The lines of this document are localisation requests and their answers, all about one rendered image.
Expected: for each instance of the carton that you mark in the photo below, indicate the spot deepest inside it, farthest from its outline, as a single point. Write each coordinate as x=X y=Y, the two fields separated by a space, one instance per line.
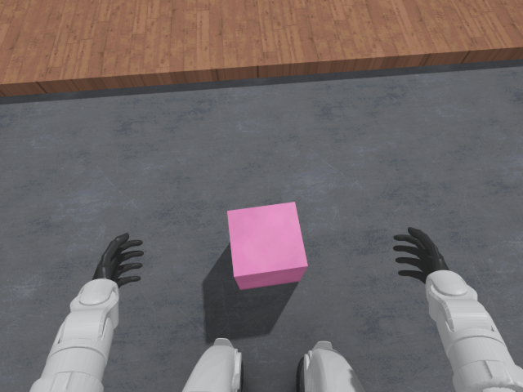
x=266 y=245

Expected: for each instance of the left robot forearm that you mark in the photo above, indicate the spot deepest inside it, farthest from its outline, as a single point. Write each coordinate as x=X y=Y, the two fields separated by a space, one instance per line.
x=80 y=352

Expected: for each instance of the right robot forearm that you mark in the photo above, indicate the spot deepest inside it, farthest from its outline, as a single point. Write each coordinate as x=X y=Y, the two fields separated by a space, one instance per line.
x=476 y=351

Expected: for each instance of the robot left thigh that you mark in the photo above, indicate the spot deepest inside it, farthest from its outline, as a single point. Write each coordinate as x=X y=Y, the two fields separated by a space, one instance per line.
x=218 y=370

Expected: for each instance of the right robot hand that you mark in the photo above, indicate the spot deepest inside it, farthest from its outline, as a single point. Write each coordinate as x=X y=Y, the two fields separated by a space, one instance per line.
x=430 y=260

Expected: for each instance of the robot thigh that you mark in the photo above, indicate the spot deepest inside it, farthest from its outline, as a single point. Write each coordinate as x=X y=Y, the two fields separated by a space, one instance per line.
x=326 y=370
x=218 y=370

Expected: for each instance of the left robot hand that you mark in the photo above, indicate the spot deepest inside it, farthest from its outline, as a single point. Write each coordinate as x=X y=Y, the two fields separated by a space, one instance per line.
x=109 y=267

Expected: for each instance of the robot right thigh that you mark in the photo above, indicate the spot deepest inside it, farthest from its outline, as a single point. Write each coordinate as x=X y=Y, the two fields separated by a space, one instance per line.
x=326 y=370

